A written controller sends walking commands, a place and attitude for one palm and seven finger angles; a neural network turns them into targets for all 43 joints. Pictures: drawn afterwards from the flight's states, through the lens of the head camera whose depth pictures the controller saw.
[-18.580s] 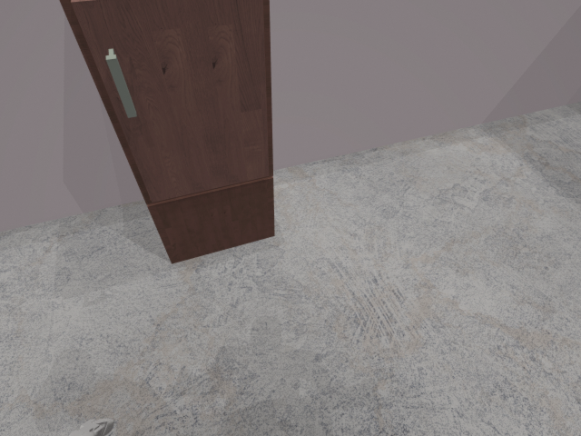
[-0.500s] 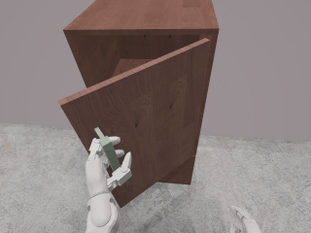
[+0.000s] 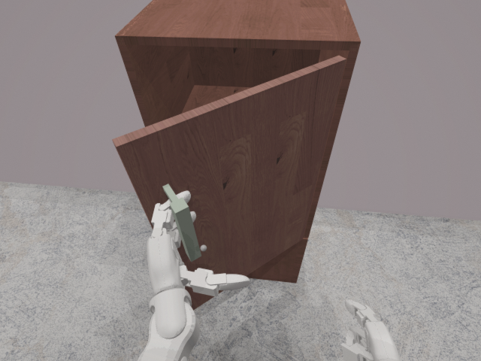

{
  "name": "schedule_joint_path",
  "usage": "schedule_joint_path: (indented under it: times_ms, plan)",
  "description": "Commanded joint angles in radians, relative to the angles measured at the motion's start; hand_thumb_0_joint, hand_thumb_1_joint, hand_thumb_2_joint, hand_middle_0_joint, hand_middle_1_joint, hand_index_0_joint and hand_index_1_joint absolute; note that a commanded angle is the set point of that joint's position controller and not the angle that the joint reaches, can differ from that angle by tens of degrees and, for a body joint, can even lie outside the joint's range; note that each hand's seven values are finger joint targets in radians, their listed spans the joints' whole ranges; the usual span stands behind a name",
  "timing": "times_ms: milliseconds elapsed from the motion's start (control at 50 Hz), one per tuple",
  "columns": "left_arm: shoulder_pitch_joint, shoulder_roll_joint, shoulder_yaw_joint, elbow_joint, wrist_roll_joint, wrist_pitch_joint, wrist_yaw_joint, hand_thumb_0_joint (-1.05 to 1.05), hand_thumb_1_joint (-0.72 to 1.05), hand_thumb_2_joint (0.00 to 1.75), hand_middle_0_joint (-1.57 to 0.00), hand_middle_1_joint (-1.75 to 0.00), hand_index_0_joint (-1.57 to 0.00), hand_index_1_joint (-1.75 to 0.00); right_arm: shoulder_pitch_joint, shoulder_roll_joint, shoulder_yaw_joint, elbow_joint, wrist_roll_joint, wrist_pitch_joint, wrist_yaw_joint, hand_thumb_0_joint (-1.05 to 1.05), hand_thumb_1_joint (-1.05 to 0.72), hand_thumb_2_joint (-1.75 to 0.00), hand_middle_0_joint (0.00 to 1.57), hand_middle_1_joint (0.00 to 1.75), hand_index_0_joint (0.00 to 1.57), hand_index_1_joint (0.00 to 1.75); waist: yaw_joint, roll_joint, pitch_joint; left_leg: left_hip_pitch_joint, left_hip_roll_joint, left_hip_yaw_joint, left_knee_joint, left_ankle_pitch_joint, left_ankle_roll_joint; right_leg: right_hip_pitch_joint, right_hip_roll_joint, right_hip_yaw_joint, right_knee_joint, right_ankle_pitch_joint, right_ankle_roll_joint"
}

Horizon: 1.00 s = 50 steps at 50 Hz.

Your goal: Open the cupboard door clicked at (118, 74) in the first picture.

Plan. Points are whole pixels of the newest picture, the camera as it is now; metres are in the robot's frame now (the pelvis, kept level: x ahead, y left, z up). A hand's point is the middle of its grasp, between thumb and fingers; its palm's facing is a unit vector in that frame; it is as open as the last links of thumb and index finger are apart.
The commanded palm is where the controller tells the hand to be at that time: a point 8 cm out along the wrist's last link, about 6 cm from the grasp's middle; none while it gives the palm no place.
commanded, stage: open thumb and fingers to let go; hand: left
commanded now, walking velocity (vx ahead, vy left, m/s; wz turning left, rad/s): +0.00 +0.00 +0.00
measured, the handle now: (181, 224) +0.32 +0.12 +0.08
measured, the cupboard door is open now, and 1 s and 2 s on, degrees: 41 44 44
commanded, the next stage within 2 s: slide the hand sideways off the handle in 0.06 s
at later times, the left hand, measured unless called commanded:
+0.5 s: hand (198, 273) +0.23 +0.08 +0.08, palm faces -0.15 -0.99 +0.02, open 16.3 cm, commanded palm +0.21 +0.14 +0.08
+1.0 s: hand (165, 300) +0.19 +0.12 +0.07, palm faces -0.08 -1.00 -0.03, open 16.3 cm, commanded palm +0.17 +0.19 +0.08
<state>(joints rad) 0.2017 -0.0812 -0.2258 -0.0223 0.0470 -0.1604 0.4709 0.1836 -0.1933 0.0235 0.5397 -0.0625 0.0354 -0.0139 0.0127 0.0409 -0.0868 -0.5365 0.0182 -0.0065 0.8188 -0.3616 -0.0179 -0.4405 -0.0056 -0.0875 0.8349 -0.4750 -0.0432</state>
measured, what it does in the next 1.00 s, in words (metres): stands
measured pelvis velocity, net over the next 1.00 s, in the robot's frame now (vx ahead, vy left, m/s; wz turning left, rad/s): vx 0.00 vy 0.01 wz -0.01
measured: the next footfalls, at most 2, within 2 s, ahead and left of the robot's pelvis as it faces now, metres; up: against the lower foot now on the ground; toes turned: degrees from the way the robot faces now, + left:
none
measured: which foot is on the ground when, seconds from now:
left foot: down 0.00-1.00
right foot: down 0.00-1.00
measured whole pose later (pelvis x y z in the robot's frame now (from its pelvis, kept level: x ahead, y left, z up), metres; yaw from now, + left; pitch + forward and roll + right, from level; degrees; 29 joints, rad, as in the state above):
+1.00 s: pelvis +0.00 +0.01 -0.01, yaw -1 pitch +6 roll +0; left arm 0.53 0.16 -0.09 -0.29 -0.14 -0.23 -0.08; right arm 0.26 -0.23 0.03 0.44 0.00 -0.09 -0.02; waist 0.01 0.05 -0.09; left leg -0.62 0.02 0.00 0.92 -0.41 0.00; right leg -0.52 0.00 -0.07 0.92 -0.51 -0.03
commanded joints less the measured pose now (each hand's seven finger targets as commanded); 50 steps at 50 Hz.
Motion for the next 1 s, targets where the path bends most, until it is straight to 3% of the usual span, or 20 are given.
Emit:
schedule_joint_path:
  times_ms: [0,140,160,180,220,240,280,320,340,380,400,460,500,520,580,640,680,720,860,980]
  plan:
    - [-0.177,-0.048,-0.02,-0.206,0.048,-0.029,0.043,0.0,-0.5,0.3,-0.16,-0.35,-0.16,-0.35,-0.103,-0.085,-0.031,-0.17,0.002,-0.029,0.0,0.0,-0.9,-0.9,0.2,0.3,0.2,0.3,-0.007,-0.112,-0.154,0.14,-0.02,-0.018,-0.076,0.163,0.043,-0.019,-0.001,0.042,-0.158,0.289,0.019]
    - [-0.194,-0.105,-0.077,-0.24,0.055,0.002,0.065,0.0,-0.5,0.3,-0.15,-0.3,-0.15,-0.3,-0.117,-0.08,-0.029,-0.179,0.01,-0.012,0.013,0.0,-0.9,-0.9,0.2,0.3,0.2,0.3,-0.015,-0.07,-0.16,0.154,-0.011,-0.032,-0.079,0.171,0.037,-0.039,0.012,0.017,-0.134,0.263,0.008]
    - [-0.204,-0.004,-0.254,-0.228,0.143,-0.033,-0.133,0.0,-0.5,0.3,-0.15,-0.3,-0.15,-0.3,-0.059,-0.118,-0.024,-0.151,0.011,-0.014,0.024,0.0,-0.9,-0.9,0.2,0.3,0.2,0.3,-0.094,-0.099,-0.11,0.156,-0.014,-0.03,-0.066,0.194,0.049,-0.093,0.006,0.054,-0.117,0.324,0.014]
    - [-0.231,0.058,-0.181,-0.288,0.102,-0.071,-0.244,0.0,-0.5,0.3,-0.15,-0.3,-0.15,-0.3,-0.045,-0.109,-0.032,-0.184,0.021,-0.02,0.019,0.0,-0.9,-0.9,0.2,0.3,0.2,0.3,-0.062,-0.078,-0.158,0.149,-0.015,-0.03,-0.064,0.195,0.054,-0.068,0.005,0.049,-0.105,0.343,0.009]
    - [-0.25,0.114,-0.164,-0.335,0.05,-0.108,-0.402,0.0,-0.5,0.3,-0.15,-0.3,-0.15,-0.3,-0.037,-0.114,-0.031,-0.199,0.036,-0.039,0.005,0.0,-0.9,-0.9,0.2,0.3,0.2,0.3,-0.061,-0.013,-0.215,0.192,-0.018,-0.029,-0.057,0.204,0.057,-0.062,0.003,0.053,-0.092,0.354,0.004]
    - [-0.216,0.112,-0.172,-0.313,0.012,-0.108,-0.476,0.0,-0.5,0.3,-0.15,-0.3,-0.15,-0.3,-0.036,-0.115,-0.025,-0.21,0.045,-0.053,0.0,0.0,-0.9,-0.9,0.2,0.3,0.2,0.3,-0.063,-0.01,-0.197,0.191,-0.019,-0.033,-0.061,0.187,0.057,-0.07,0.004,0.05,-0.097,0.335,0.005]
    - [-0.22,0.105,-0.132,-0.31,-0.084,-0.097,-0.546,0.0,-0.5,0.3,-0.15,-0.3,-0.15,-0.3,-0.044,-0.114,-0.013,-0.229,0.063,-0.084,-0.011,0.0,-0.9,-0.9,0.2,0.3,0.2,0.3,-0.067,-0.062,-0.152,0.166,-0.019,-0.046,-0.079,0.11,0.054,-0.08,0.014,0.036,-0.118,0.252,0.012]
    - [-0.165,0.073,-0.095,-0.282,-0.144,-0.075,-0.534,0.0,-0.5,0.3,-0.15,-0.3,-0.15,-0.3,-0.062,-0.115,-0.008,-0.232,0.075,-0.113,-0.016,0.0,-0.9,-0.9,0.2,0.3,0.2,0.3,-0.051,-0.063,-0.111,0.153,-0.014,-0.058,-0.099,0.048,0.043,-0.104,0.02,0.017,-0.128,0.167,0.016]
    - [-0.174,0.085,-0.062,-0.294,-0.155,-0.068,-0.511,0.0,-0.5,0.3,-0.15,-0.3,-0.15,-0.3,-0.063,-0.117,-0.009,-0.232,0.074,-0.123,-0.016,0.0,-0.9,-0.9,0.2,0.3,0.2,0.3,-0.044,-0.079,-0.12,0.149,-0.015,-0.064,-0.106,0.031,0.041,-0.105,0.021,0.011,-0.128,0.147,0.017]
    - [-0.126,0.098,-0.027,-0.301,-0.141,-0.059,-0.461,0.0,-0.5,0.3,-0.15,-0.3,-0.15,-0.3,-0.063,-0.119,-0.013,-0.235,0.072,-0.135,-0.01,0.0,-0.9,-0.9,0.2,0.3,0.2,0.3,-0.027,-0.105,-0.123,0.143,-0.012,-0.066,-0.118,0.02,0.035,-0.097,0.022,0.005,-0.121,0.129,0.016]
    - [-0.085,0.109,-0.014,-0.31,-0.127,-0.059,-0.437,0.0,-0.5,0.3,-0.15,-0.3,-0.15,-0.3,-0.066,-0.117,-0.015,-0.238,0.069,-0.139,-0.005,0.0,-0.9,-0.9,0.2,0.3,0.2,0.3,-0.01,-0.078,-0.144,0.155,-0.012,-0.065,-0.122,0.044,0.034,-0.084,0.023,0.005,-0.112,0.143,0.012]
    - [-0.054,0.118,-0.019,-0.36,-0.089,-0.064,-0.396,0.0,-0.5,0.3,-0.15,-0.3,-0.15,-0.3,-0.055,-0.111,-0.015,-0.25,0.062,-0.138,0.012,0.0,-0.9,-0.9,0.2,0.3,0.2,0.3,-0.012,-0.055,-0.137,0.152,-0.009,-0.056,-0.118,0.053,0.033,-0.091,0.02,0.009,-0.104,0.149,0.009]
    - [0.012,0.163,0.02,-0.359,-0.07,-0.068,-0.386,0.0,-0.5,0.3,-0.15,-0.3,-0.15,-0.3,-0.05,-0.116,-0.017,-0.255,0.057,-0.133,0.015,0.0,-0.9,-0.9,0.2,0.3,0.2,0.3,0.003,-0.068,-0.129,0.132,-0.007,-0.048,-0.115,0.061,0.035,-0.076,0.022,0.016,-0.105,0.151,0.007]
    - [0.006,0.143,0.0,-0.368,-0.07,-0.069,-0.388,0.0,-0.5,0.3,-0.15,-0.3,-0.15,-0.3,-0.054,-0.112,-0.013,-0.26,0.055,-0.13,0.016,0.0,-0.9,-0.9,0.2,0.3,0.2,0.3,-0.007,-0.073,-0.114,0.126,-0.009,-0.043,-0.114,0.05,0.037,-0.085,0.021,0.017,-0.108,0.145,0.01]
    - [0.036,0.183,0.045,-0.397,-0.076,-0.081,-0.398,0.0,-0.5,0.3,-0.15,-0.3,-0.15,-0.3,-0.056,-0.114,-0.013,-0.267,0.054,-0.127,0.012,0.0,-0.9,-0.9,0.2,0.3,0.2,0.3,-0.001,-0.031,-0.098,0.112,-0.011,-0.03,-0.107,0.026,0.037,-0.091,0.023,0.025,-0.113,0.123,0.008]
    - [0.11,0.189,0.068,-0.419,-0.103,-0.087,-0.417,0.0,-0.5,0.3,-0.15,-0.3,-0.15,-0.3,-0.046,-0.114,-0.015,-0.272,0.057,-0.133,0.009,0.0,-0.9,-0.9,0.2,0.3,0.2,0.3,0.0,-0.054,-0.101,0.108,-0.011,-0.026,-0.098,0.051,0.038,-0.076,0.026,0.025,-0.113,0.155,0.011]
    - [0.077,0.192,0.062,-0.462,-0.115,-0.097,-0.433,0.0,-0.5,0.3,-0.15,-0.3,-0.15,-0.3,-0.042,-0.117,-0.015,-0.271,0.056,-0.14,0.006,0.0,-0.9,-0.9,0.2,0.3,0.2,0.3,-0.017,-0.042,-0.105,0.11,-0.014,-0.028,-0.085,0.057,0.039,-0.087,0.026,0.027,-0.108,0.168,0.014]
    - [0.132,0.197,0.07,-0.461,-0.123,-0.106,-0.448,0.0,-0.5,0.3,-0.15,-0.3,-0.15,-0.3,-0.037,-0.119,-0.017,-0.27,0.059,-0.149,0.005,0.0,-0.9,-0.9,0.2,0.3,0.2,0.3,-0.016,-0.031,-0.101,0.103,-0.014,-0.028,-0.077,0.068,0.039,-0.092,0.027,0.028,-0.103,0.179,0.014]
    - [0.231,0.258,0.142,-0.499,-0.166,-0.136,-0.516,0.0,-0.5,0.3,-0.15,-0.3,-0.15,-0.3,-0.005,-0.13,-0.029,-0.272,0.063,-0.174,-0.006,0.0,-0.9,-0.9,0.2,0.3,0.2,0.3,-0.021,-0.076,-0.119,0.069,-0.025,-0.016,-0.03,0.107,0.044,-0.086,0.026,0.043,-0.088,0.252,0.025]
    - [0.305,0.321,0.246,-0.496,-0.225,-0.153,-0.587,0.0,-0.5,0.3,-0.15,-0.3,-0.15,-0.3,0.001,-0.135,-0.036,-0.27,0.073,-0.189,-0.022,0.0,-0.9,-0.9,0.2,0.3,0.2,0.3,-0.01,-0.072,-0.112,0.02,-0.033,-0.007,0.007,0.111,0.042,-0.071,0.018,0.077,-0.093,0.276,0.034]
